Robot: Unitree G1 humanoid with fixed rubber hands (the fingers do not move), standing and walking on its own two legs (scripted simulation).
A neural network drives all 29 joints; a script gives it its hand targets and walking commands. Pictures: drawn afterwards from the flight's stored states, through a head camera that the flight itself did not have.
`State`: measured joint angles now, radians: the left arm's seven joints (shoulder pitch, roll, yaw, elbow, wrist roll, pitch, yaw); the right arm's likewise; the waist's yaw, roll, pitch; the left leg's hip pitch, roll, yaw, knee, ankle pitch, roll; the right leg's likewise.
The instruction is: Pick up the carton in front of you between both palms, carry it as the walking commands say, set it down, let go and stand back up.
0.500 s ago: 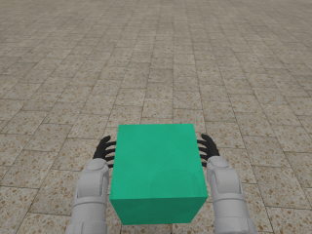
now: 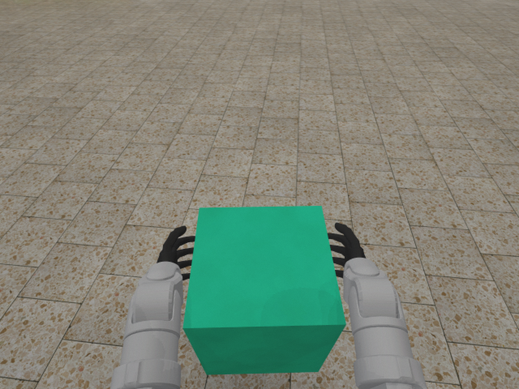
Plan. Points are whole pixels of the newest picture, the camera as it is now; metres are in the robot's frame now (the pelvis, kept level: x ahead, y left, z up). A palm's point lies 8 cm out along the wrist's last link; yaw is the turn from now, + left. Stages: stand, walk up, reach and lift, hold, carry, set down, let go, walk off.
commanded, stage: hold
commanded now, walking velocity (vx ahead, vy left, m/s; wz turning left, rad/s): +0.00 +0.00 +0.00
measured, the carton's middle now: (261, 293) +0.29 +0.00 -0.04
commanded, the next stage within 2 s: set down in 0.50 s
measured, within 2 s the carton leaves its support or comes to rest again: neither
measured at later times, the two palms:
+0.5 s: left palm (165, 265) +0.29 +0.15 +0.05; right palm (347, 250) +0.31 -0.15 +0.05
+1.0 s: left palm (179, 281) +0.33 +0.16 -0.07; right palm (328, 271) +0.35 -0.14 -0.07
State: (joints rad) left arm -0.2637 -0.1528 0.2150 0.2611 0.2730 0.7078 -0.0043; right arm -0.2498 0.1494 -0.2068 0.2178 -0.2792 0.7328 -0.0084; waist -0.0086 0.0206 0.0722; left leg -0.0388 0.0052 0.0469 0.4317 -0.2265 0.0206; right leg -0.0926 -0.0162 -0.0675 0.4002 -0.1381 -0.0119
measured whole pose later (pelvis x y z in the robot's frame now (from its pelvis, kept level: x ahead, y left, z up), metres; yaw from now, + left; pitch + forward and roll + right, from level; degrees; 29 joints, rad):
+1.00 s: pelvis +0.00 +0.00 -0.03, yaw +2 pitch +10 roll +0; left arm -0.48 -0.22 0.46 0.50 0.38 0.28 -0.01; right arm -0.49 0.17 -0.45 0.51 -0.38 0.28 0.05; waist 0.00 0.02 0.11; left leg -0.57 -0.02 0.02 0.70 -0.30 0.02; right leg -0.62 -0.01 -0.01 0.69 -0.24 -0.01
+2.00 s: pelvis -0.06 -0.01 -0.30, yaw +5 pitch +46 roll +1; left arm -0.97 0.01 0.40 0.70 0.14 0.22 0.07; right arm -0.95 0.01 -0.42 0.65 -0.17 0.24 -0.08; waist -0.01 0.01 -0.13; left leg -2.07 -0.05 0.00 1.82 -0.56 -0.01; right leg -2.11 0.02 0.00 1.78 -0.48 0.00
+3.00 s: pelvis -0.07 -0.01 -0.41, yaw +5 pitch +40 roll +0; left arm -1.30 0.20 0.20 1.06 -0.04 0.12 0.11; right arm -1.33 -0.24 -0.26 1.11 0.04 0.11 -0.10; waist -0.02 -0.01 0.18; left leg -2.32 -0.06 0.01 2.21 -0.59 0.00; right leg -2.36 0.03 0.01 2.16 -0.50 0.01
